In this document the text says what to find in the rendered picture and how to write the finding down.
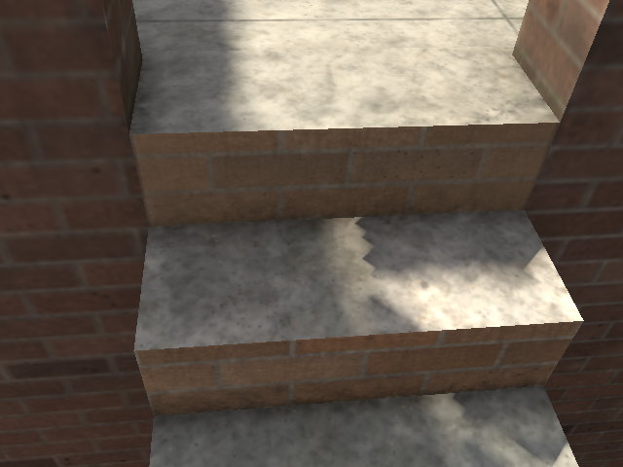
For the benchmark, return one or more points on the stairs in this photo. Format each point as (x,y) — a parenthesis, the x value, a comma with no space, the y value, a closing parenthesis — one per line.
(349,297)

